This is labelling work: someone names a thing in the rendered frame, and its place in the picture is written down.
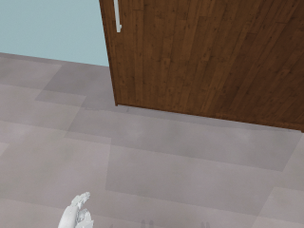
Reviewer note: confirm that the robot left hand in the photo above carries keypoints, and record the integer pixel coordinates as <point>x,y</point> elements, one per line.
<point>73,217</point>

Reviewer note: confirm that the wardrobe door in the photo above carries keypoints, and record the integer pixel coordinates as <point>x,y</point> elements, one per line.
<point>266,80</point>
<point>175,54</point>

